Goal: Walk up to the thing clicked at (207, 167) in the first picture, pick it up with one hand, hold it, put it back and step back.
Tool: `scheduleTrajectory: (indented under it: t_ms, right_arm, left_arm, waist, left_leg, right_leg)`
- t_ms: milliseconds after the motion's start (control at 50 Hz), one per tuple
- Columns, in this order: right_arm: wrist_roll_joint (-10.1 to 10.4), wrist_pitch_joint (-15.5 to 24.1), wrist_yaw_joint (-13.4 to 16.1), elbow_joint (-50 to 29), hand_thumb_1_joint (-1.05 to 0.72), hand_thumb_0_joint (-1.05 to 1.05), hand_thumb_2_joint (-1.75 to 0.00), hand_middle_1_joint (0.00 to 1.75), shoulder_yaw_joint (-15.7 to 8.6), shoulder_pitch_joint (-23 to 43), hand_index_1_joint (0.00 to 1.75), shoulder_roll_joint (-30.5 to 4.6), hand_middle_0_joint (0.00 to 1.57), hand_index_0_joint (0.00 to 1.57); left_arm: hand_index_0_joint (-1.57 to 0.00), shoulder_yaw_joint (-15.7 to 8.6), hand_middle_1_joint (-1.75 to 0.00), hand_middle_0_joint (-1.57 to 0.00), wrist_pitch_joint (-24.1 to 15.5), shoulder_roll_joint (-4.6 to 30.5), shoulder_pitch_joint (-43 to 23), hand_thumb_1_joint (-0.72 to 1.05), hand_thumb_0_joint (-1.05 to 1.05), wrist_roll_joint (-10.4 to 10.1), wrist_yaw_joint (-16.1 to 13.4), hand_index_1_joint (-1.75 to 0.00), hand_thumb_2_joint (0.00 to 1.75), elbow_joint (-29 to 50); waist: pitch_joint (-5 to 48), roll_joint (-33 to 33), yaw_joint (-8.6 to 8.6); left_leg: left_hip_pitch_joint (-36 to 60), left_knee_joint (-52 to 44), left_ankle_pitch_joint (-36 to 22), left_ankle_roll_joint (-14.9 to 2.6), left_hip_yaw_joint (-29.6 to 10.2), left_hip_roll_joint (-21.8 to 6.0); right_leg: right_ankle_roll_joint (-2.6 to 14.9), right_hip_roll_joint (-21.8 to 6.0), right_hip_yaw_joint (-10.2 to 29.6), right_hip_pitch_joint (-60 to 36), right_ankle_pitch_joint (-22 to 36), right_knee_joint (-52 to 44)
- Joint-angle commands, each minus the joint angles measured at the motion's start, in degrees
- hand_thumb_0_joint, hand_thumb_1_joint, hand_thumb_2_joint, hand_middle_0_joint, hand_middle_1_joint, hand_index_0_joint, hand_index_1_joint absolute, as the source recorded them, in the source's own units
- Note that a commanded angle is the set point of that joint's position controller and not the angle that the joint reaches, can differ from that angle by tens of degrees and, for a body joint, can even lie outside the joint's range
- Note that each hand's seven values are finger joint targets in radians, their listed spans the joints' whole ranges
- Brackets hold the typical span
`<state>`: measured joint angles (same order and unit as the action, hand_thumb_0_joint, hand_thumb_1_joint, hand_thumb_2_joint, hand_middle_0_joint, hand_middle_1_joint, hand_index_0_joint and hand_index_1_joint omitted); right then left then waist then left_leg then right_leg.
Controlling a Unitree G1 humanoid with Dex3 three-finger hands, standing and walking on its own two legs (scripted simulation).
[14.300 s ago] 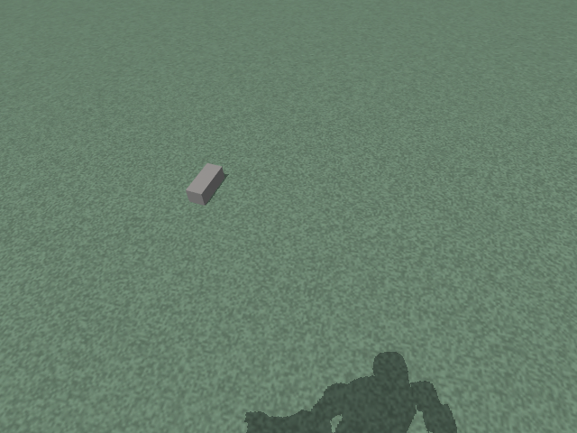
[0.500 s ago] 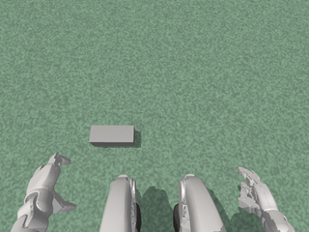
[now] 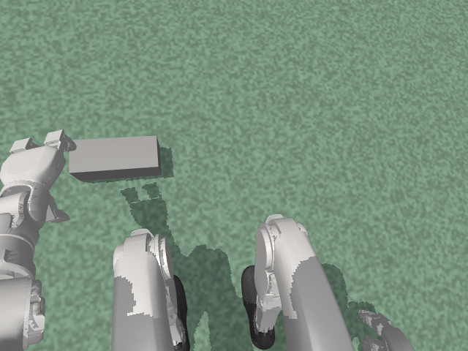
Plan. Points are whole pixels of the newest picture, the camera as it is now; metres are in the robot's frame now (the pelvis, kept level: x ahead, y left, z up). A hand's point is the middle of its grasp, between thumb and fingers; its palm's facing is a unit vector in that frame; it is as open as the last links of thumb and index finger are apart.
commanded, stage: rise first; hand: left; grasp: from above
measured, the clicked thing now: (118, 158) +0.55 +0.25 -0.38
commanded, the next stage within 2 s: none
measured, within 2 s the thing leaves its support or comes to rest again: neither
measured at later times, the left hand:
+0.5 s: hand (71, 173) +0.46 +0.30 -0.22, palm faces -0.46 -0.01 -0.89, open 14.2 cm
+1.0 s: hand (80, 166) +0.48 +0.30 -0.24, palm faces -0.47 -0.03 -0.88, open 14.2 cm
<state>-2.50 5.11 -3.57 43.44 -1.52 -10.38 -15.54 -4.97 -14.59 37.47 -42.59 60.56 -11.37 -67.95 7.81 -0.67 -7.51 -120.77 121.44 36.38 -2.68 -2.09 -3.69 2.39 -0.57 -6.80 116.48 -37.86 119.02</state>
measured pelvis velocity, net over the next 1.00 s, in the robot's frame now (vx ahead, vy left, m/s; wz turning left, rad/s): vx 0.01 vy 0.00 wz -0.08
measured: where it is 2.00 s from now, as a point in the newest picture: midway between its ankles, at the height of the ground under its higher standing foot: (218, 326)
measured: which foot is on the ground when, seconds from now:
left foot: down 0.00-1.00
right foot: down 0.00-1.00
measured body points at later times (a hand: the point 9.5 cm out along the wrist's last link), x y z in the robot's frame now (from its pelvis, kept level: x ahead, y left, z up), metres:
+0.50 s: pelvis +0.00 +0.01 -0.05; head +0.25 +0.07 +0.32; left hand +0.48 +0.30 -0.17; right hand +0.07 -0.27 -0.17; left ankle +0.09 +0.11 -0.38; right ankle +0.10 -0.11 -0.38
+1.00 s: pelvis +0.01 +0.00 -0.07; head +0.26 +0.07 +0.29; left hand +0.50 +0.29 -0.19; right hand +0.04 -0.28 -0.17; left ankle +0.09 +0.11 -0.38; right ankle +0.10 -0.11 -0.38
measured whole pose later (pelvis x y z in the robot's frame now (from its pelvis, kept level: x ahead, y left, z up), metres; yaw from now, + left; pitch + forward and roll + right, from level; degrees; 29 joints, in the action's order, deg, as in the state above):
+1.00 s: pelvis +0.01 +0.00 -0.07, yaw -5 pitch +35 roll -9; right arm -8.2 1.1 -7.7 41.7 4.6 -8.9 -16.3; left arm -6.0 -17.1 48.0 -55.1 73.3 -19.5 -80.0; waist 0.9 1.9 -13.3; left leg -132.5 135.9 39.1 -3.7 -5.2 -5.0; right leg 2.1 0.4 -9.7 126.8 -39.1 130.9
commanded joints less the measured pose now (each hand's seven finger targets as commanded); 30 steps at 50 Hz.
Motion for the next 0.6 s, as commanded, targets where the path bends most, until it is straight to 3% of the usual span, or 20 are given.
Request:
scheduleTrajectory:
  t_ms: [0, 60, 140, 160, 220, 240, 380, 500, 520, 560, 580]
  right_arm:
    - [-0.23, -0.21, 0.17, -3.09, -0.88, 0.0, -0.9, 0.3, -3.44, -7.34, 0.3, -12.01, 0.2, 0.2]
    - [-1.01, -1.19, -0.4, -2.41, -0.9, 0.0, -0.9, 0.3, -3.13, -8.15, 0.3, -12.27, 0.2, 0.2]
    - [-2.12, -2.14, -1.3, -1.67, -0.91, 0.0, -0.91, 0.3, -2.72, -9.47, 0.3, -12.6, 0.2, 0.2]
    - [-2.17, -2.33, -1.38, -1.69, -0.91, 0.0, -0.9, 0.3, -2.68, -9.54, 0.3, -12.65, 0.2, 0.2]
    - [-3.04, -2.77, -1.73, -1.09, -0.91, 0.0, -0.91, 0.3, -2.62, -9.77, 0.3, -13.19, 0.2, 0.2]
    - [-3.24, -2.92, -1.84, -1.05, -0.91, 0.0, -0.91, 0.3, -2.29, -9.64, 0.3, -12.96, 0.2, 0.2]
    - [-4.48, -3.37, -2.4, -0.81, -0.92, 0.0, -0.91, 0.3, -1.48, -10.25, 0.3, -13.57, 0.2, 0.2]
    - [-5.11, -3.39, -2.66, -1.28, -0.92, 0.0, -0.91, 0.3, -0.46, -10.08, 0.3, -13.56, 0.2, 0.2]
    - [-5.23, -3.44, -2.59, -0.95, -0.92, 0.0, -0.91, 0.3, -0.32, -10.46, 0.3, -13.45, 0.2, 0.2]
    - [-5.26, -3.36, -2.76, -0.97, -0.92, 0.0, -0.91, 0.3, 0.01, -10.92, 0.3, -13.49, 0.2, 0.2]
    - [-5.17, -3.37, -2.84, -1.46, -0.92, 0.0, -0.91, 0.3, 0.34, -10.25, 0.3, -13.41, 0.2, 0.2]
  left_arm:
    - [-0.04, -2.47, -1.0, -0.04, -0.93, 16.28, -15.57, -0.57, 0.0, 2.69, -3.78, -1.01, 1.06, 3.52]
    - [-0.04, -2.48, -1.0, -0.05, -1.77, 17.83, -18.44, -0.57, 0.0, 4.84, -5.12, -1.0, 1.05, 3.77]
    - [-0.04, -2.04, -0.98, -0.05, -2.64, 17.68, -20.73, -0.58, 0.0, 7.21, -6.76, -0.99, 1.05, 2.03]
    - [-0.05, -1.91, -1.0, -0.05, -3.2, 18.72, -24.47, -0.57, 0.0, 7.73, -7.21, -1.0, 1.03, 3.82]
    - [-0.05, -2.01, -1.0, -0.05, -3.6, 19.2, -25.56, -0.56, 0.0, 9.38, -8.45, -1.0, 1.02, 1.97]
    - [-0.05, -1.22, -0.99, -0.05, -3.62, 18.53, -25.83, -0.58, 0.0, 10.18, -8.75, -1.0, 1.04, 0.72]
    - [-0.06, -2.1, -1.0, -0.06, -3.38, 21.07, -27.5, -0.57, 0.0, 12.95, -10.85, -1.0, 1.03, -1.51]
    - [-0.06, -2.6, -1.01, -0.06, -2.64, 22.25, -29.5, -0.57, 0.0, 12.73, -11.49, -1.01, 1.02, -3.53]
    - [-0.06, -3.38, -1.02, -0.05, -2.93, 23.8, -31.46, -0.57, 0.0, 12.6, -11.68, -1.02, 1.01, -1.16]
    - [-0.06, -3.09, -1.03, -0.05, -2.39, 23.07, -29.03, -0.57, 0.0, 12.38, -11.47, -1.02, 1.02, -3.25]
    - [-0.06, -1.81, -1.03, -0.05, -1.9, 21.38, -27.01, -0.57, 0.0, 12.35, -11.23, -1.02, 1.02, -6.7]
  waist:
    - [33.78, -9.74, 0.33]
    - [34.97, -11.54, 0.37]
    - [36.33, -12.27, -0.94]
    - [36.61, -13.73, -1.71]
    - [36.34, -14.07, -1.88]
    - [35.17, -14.71, -2.74]
    - [36.14, -15.14, -3.13]
    - [35.29, -14.66, -4.04]
    - [35.7, -14.55, -4.21]
    - [35.28, -13.36, -4.27]
    - [34.24, -12.92, -4.67]
  left_leg:
    - [28.39, -12.91, -4.01, 1.29, -2.41, 3.1]
    - [29.33, -11.0, -6.69, 1.37, -2.27, 2.99]
    - [30.26, -8.44, -10.18, 1.34, -2.49, 2.84]
    - [29.44, -8.02, -9.43, 1.38, -2.46, 2.86]
    - [30.17, -7.52, -8.59, 1.57, -3.44, 2.4]
    - [29.09, -6.83, -8.21, 1.5, -3.27, 2.44]
    - [28.81, -4.61, -9.38, 1.29, -3.71, 2.15]
    - [25.42, -2.84, -8.2, 0.9, -3.36, 2.05]
    - [24.38, -2.16, -8.56, 0.76, -2.97, 1.97]
    - [23.99, -1.51, -9.89, 0.54, -2.72, 2.01]
    - [22.45, -0.97, -9.65, 0.34, -2.15, 2.17]
  right_leg:
    - [0.53, 2.47, 0.41, -10.84, 5.47, -11.43]
    - [0.53, 2.41, 0.4, -9.63, 7.36, -9.94]
    - [0.2, 2.31, 0.29, -8.71, 9.93, -8.34]
    - [0.31, 2.46, 0.15, -8.09, 9.67, -7.82]
    - [0.26, 2.35, -0.38, -5.96, 8.71, -6.65]
    - [0.23, 2.33, -0.39, -5.65, 8.72, -6.41]
    - [0.04, 2.48, -0.94, -4.98, 9.93, -4.53]
    - [-0.13, 2.88, -1.24, -5.78, 10.21, -3.67]
    - [-0.27, 3.1, -1.29, -6.58, 10.89, -3.64]
    - [-0.42, 3.2, -1.23, -7.37, 11.93, -3.72]
    - [-0.54, 3.39, -1.07, -8.04, 12.06, -4.14]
